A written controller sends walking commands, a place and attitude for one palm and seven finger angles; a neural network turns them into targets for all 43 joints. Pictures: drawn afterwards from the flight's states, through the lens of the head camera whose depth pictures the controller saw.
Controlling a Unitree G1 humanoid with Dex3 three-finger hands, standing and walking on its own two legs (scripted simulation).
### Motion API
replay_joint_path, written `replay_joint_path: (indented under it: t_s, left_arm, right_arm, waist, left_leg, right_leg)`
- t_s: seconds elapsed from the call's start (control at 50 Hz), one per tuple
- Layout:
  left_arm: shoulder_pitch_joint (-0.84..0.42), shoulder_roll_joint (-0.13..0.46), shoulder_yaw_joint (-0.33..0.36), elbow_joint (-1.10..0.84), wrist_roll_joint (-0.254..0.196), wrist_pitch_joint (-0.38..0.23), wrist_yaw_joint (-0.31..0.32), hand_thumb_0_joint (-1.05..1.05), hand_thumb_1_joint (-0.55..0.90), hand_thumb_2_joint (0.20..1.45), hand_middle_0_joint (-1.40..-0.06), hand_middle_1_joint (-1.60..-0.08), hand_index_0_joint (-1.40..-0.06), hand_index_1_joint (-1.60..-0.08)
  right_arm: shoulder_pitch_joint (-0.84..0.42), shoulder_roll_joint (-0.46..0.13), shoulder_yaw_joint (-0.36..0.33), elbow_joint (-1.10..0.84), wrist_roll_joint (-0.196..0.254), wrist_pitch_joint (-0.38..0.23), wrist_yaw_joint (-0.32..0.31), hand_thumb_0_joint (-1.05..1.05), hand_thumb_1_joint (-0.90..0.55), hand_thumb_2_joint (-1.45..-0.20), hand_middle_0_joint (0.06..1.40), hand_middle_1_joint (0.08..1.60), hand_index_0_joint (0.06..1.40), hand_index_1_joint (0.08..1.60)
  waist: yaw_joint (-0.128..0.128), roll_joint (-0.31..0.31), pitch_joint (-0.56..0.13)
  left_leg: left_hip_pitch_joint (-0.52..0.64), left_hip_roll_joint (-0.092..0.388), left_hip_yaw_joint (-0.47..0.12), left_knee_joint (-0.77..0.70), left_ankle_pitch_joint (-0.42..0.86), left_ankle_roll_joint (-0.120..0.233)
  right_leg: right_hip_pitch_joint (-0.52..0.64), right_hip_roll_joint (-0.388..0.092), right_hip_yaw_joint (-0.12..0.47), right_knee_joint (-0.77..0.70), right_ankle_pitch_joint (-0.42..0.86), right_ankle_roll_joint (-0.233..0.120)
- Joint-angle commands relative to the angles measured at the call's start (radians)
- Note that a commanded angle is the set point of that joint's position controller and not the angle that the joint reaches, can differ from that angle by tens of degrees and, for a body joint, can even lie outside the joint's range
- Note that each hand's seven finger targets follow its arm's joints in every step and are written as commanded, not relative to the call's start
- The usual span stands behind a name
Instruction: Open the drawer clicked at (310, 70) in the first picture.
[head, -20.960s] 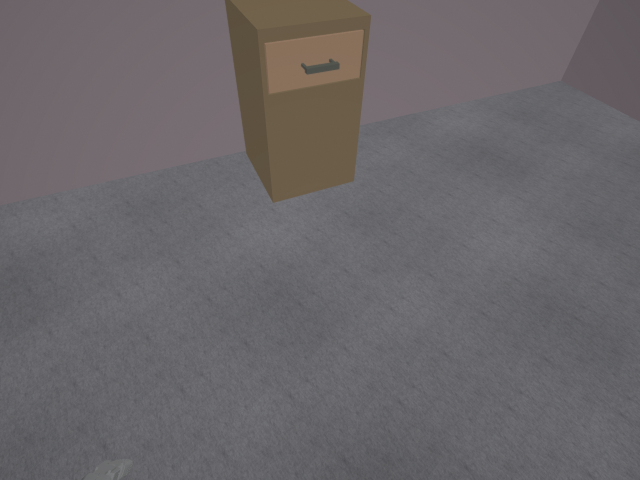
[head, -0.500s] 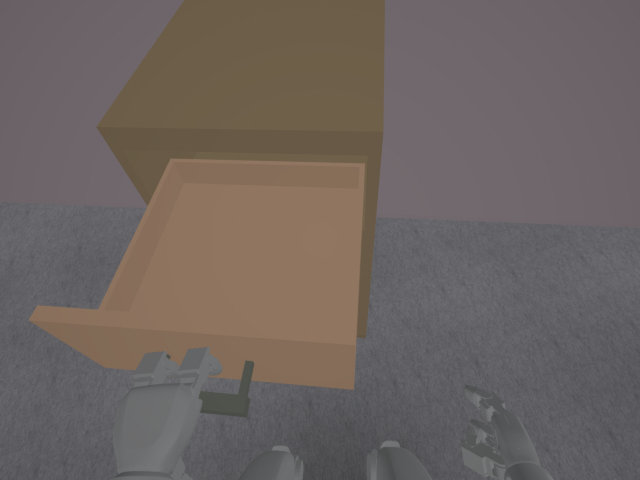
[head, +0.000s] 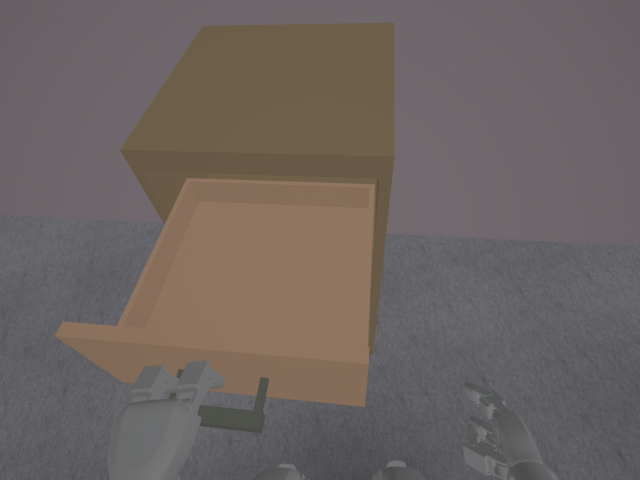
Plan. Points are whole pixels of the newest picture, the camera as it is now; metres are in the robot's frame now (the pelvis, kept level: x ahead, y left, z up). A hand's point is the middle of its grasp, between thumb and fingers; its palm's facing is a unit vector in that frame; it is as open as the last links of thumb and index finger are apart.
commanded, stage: lift the hand off the handle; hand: left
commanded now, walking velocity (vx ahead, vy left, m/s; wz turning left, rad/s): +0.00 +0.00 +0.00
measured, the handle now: (216, 399) +0.23 +0.17 -0.06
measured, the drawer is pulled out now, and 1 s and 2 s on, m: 0.30 0.30 0.30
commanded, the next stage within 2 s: draw the hand back to the body in 1.48 s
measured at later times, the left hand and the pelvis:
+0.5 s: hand (179, 424) +0.18 +0.18 +0.02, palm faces +0.01 -0.19 -0.98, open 13.8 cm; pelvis +0.01 +0.01 +0.02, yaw -1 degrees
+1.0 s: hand (161, 407) +0.19 +0.18 +0.06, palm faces +0.07 -0.18 -0.98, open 13.8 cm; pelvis +0.01 +0.01 +0.03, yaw -2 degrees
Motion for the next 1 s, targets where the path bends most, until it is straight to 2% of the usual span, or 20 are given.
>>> replay_joint_path:
  t_s: [0.0,0.06,0.14,0.16,0.26,0.34,0.36,0.44,0.62,0.66,0.68,0.74,0.76,0.78,0.8,0.84,0.86,0.88,0.92,0.98]
  left_arm:
    - [-0.039,0.107,0.066,-0.22,0.02,-0.02,0.04,0.0,-0.5,0.3,-0.3,-1.2,-0.3,-1.2]
    - [-0.034,0.086,0.041,-0.244,0.026,-0.009,0.043,0.0,-0.5,0.3,-0.3,-1.2,-0.3,-1.2]
    - [0.025,0.077,0.031,-0.252,0.007,0.01,0.031,0.0,-0.5,0.3,-0.3,-1.2,-0.3,-1.2]
    - [0.027,0.082,0.035,-0.244,0.003,0.015,0.03,0.0,-0.5,0.3,-0.3,-1.2,-0.3,-1.2]
    - [0.032,0.084,0.028,-0.254,0.001,0.025,0.02,0.0,-0.5,0.3,-0.3,-1.2,-0.3,-1.2]
    - [0.042,0.106,0.042,-0.295,0.006,0.021,0.019,0.0,-0.5,0.3,-0.3,-1.2,-0.3,-1.2]
    - [0.032,0.083,0.013,-0.304,0.004,0.019,0.014,0.0,-0.5,0.3,-0.3,-1.2,-0.3,-1.2]
    - [0.03,0.112,0.048,-0.29,0.005,0.03,0.012,0.0,-0.5,0.3,-0.3,-1.2,-0.3,-1.2]
    - [0.073,0.113,0.057,-0.34,-0.032,0.028,-0.008,0.0,-0.5,0.3,-0.3,-1.2,-0.3,-1.2]
    - [0.07,0.08,0.009,-0.354,-0.034,0.032,-0.02,0.0,-0.5,0.3,-0.3,-1.2,-0.3,-1.2]
    - [0.051,0.102,0.028,-0.353,-0.027,0.032,-0.022,0.0,-0.5,0.3,-0.3,-1.2,-0.3,-1.2]
    - [0.075,0.114,0.038,-0.357,-0.024,0.03,-0.027,0.0,-0.5,0.3,-0.3,-1.2,-0.3,-1.2]
    - [0.058,0.101,0.027,-0.357,-0.022,0.031,-0.028,0.0,-0.5,0.3,-0.3,-1.2,-0.3,-1.2]
    - [0.017,0.125,0.043,-0.377,-0.009,0.033,-0.025,0.0,-0.5,0.3,-0.3,-1.2,-0.3,-1.2]
    - [0.014,0.112,0.037,-0.371,-0.007,0.034,-0.023,0.0,-0.5,0.3,-0.3,-1.2,-0.3,-1.2]
    - [-0.014,0.149,0.079,-0.374,-0.002,0.043,-0.016,0.0,-0.5,0.3,-0.3,-1.2,-0.3,-1.2]
    - [0.001,0.133,0.072,-0.368,-0.006,0.042,-0.015,0.0,-0.5,0.3,-0.3,-1.2,-0.3,-1.2]
    - [-0.006,0.134,0.069,-0.377,-0.005,0.049,-0.015,0.0,-0.5,0.3,-0.3,-1.2,-0.3,-1.2]
    - [0.004,0.131,0.074,-0.393,-0.028,0.054,-0.023,0.0,-0.5,0.3,-0.3,-1.2,-0.3,-1.2]
    - [0.029,0.086,0.006,-0.42,-0.044,0.066,-0.048,0.0,-0.5,0.3,-0.3,-1.2,-0.3,-1.2]
  right_arm:
    - [-0.08,-0.095,-0.045,-0.166,-0.004,-0.042,-0.007,0.0,-0.9,-0.9,0.2,0.3,0.2,0.3]
    - [-0.079,-0.094,-0.046,-0.179,-0.002,-0.041,-0.002,0.0,-0.9,-0.9,0.2,0.3,0.2,0.3]
    - [-0.067,-0.088,-0.043,-0.193,0.007,-0.042,0.007,0.0,-0.9,-0.9,0.2,0.3,0.2,0.3]
    - [-0.073,-0.088,-0.045,-0.191,0.013,-0.037,0.004,0.0,-0.9,-0.9,0.2,0.3,0.2,0.3]
    - [-0.081,-0.084,-0.04,-0.195,0.021,-0.032,0.011,0.0,-0.9,-0.9,0.2,0.3,0.2,0.3]
    - [-0.072,-0.087,-0.04,-0.199,0.016,-0.038,0.02,0.0,-0.9,-0.9,0.2,0.3,0.2,0.3]
    - [-0.082,-0.087,-0.04,-0.196,0.019,-0.036,0.019,0.0,-0.9,-0.9,0.2,0.3,0.2,0.3]
    - [-0.074,-0.09,-0.038,-0.197,0.017,-0.036,0.024,0.0,-0.9,-0.9,0.2,0.3,0.2,0.3]
    - [-0.095,-0.087,-0.042,-0.195,0.031,-0.039,0.019,0.0,-0.9,-0.9,0.2,0.3,0.2,0.3]
    - [-0.096,-0.086,-0.044,-0.191,0.032,-0.038,0.025,0.0,-0.9,-0.9,0.2,0.3,0.2,0.3]
    - [-0.091,-0.089,-0.044,-0.189,0.028,-0.038,0.028,0.0,-0.9,-0.9,0.2,0.3,0.2,0.3]
    - [-0.095,-0.089,-0.038,-0.191,0.027,-0.04,0.033,0.0,-0.9,-0.9,0.2,0.3,0.2,0.3]
    - [-0.105,-0.088,-0.042,-0.189,0.031,-0.036,0.029,0.0,-0.9,-0.9,0.2,0.3,0.2,0.3]
    - [-0.096,-0.092,-0.042,-0.192,0.024,-0.034,0.034,0.0,-0.9,-0.9,0.2,0.3,0.2,0.3]
    - [-0.103,-0.09,-0.043,-0.191,0.027,-0.034,0.03,0.0,-0.9,-0.9,0.2,0.3,0.2,0.3]
    - [-0.094,-0.092,-0.042,-0.186,0.025,-0.036,0.031,0.0,-0.9,-0.9,0.2,0.3,0.2,0.3]
    - [-0.106,-0.089,-0.043,-0.185,0.03,-0.034,0.024,0.0,-0.9,-0.9,0.2,0.3,0.2,0.3]
    - [-0.102,-0.089,-0.042,-0.187,0.026,-0.035,0.029,0.0,-0.9,-0.9,0.2,0.3,0.2,0.3]
    - [-0.115,-0.087,-0.045,-0.186,0.039,-0.035,0.022,0.0,-0.9,-0.9,0.2,0.3,0.2,0.3]
    - [-0.111,-0.083,-0.045,-0.183,0.041,-0.039,0.031,0.0,-0.9,-0.9,0.2,0.3,0.2,0.3]
  waist:
    - [-0.018,-0.065,-0.135]
    - [-0.013,-0.028,-0.144]
    - [-0.006,-0.068,-0.169]
    - [-0.003,-0.075,-0.144]
    - [0.002,-0.106,-0.125]
    - [0.008,-0.073,-0.131]
    - [0.004,-0.04,-0.109]
    - [0.002,-0.08,-0.087]
    - [0.016,-0.07,-0.104]
    - [0.012,-0.054,-0.085]
    - [0.01,-0.082,-0.079]
    - [0.019,-0.086,-0.064]
    - [0.016,-0.085,-0.026]
    - [0.015,-0.085,-0.056]
    - [0.015,-0.066,-0.02]
    - [0.015,-0.084,-0.055]
    - [0.023,-0.063,-0.031]
    - [0.023,-0.068,-0.073]
    - [0.027,-0.048,-0.069]
    - [0.026,-0.05,-0.102]
  left_leg:
    - [0.147,-0.007,-0.038,-0.124,0.185,0.009]
    - [0.185,-0.001,-0.041,-0.133,0.2,0.008]
    - [0.206,-0.001,-0.044,-0.146,0.266,0.006]
    - [0.193,0.002,-0.049,-0.159,0.263,0.007]
    - [0.201,0.001,-0.047,-0.182,0.282,0.008]
    - [0.251,0.001,-0.045,-0.188,0.301,0.004]
    - [0.254,0.003,-0.048,-0.198,0.296,0.007]
    - [0.25,0.003,-0.046,-0.202,0.26,0.003]
    - [0.292,0.005,-0.049,-0.238,0.321,0.009]
    - [0.301,0.007,-0.049,-0.247,0.322,0.011]
    - [0.303,0.01,-0.049,-0.244,0.315,0.008]
    - [0.307,0.008,-0.051,-0.257,0.303,0.006]
    - [0.303,0.011,-0.052,-0.264,0.277,0.008]
    - [0.315,0.009,-0.05,-0.257,0.268,0.004]
    - [0.314,0.01,-0.049,-0.265,0.25,0.007]
    - [0.332,0.008,-0.047,-0.266,0.251,0.002]
    - [0.327,0.011,-0.05,-0.279,0.245,0.005]
    - [0.34,0.011,-0.048,-0.277,0.26,0.002]
    - [0.348,0.013,-0.056,-0.294,0.285,0.004]
    - [0.377,0.02,-0.054,-0.303,0.352,0.006]
  right_leg:
    - [0.108,-0.024,0.095,-0.223,0.174,-0.014]
    - [0.093,-0.018,0.079,-0.218,0.158,-0.02]
    - [0.142,-0.014,0.075,-0.217,0.226,-0.017]
    - [0.165,-0.015,0.061,-0.218,0.242,-0.015]
    - [0.217,-0.017,0.078,-0.241,0.294,-0.014]
    - [0.2,-0.014,0.11,-0.26,0.269,-0.021]
    - [0.206,-0.015,0.093,-0.261,0.275,-0.023]
    - [0.194,-0.014,0.117,-0.287,0.219,-0.021]
    - [0.296,-0.019,0.125,-0.31,0.344,-0.021]
    - [0.29,-0.022,0.112,-0.315,0.327,-0.018]
    - [0.267,-0.02,0.129,-0.325,0.299,-0.019]
    - [0.274,-0.021,0.137,-0.338,0.272,-0.02]
    - [0.268,-0.02,0.129,-0.347,0.255,-0.021]
    - [0.243,-0.022,0.148,-0.353,0.211,-0.022]
    - [0.249,-0.02,0.141,-0.361,0.206,-0.025]
    - [0.244,-0.021,0.166,-0.369,0.181,-0.024]
    - [0.273,-0.02,0.143,-0.365,0.213,-0.025]
    - [0.27,-0.02,0.149,-0.36,0.206,-0.024]
    - [0.315,-0.021,0.138,-0.362,0.257,-0.026]
    - [0.338,-0.023,0.12,-0.354,0.313,-0.019]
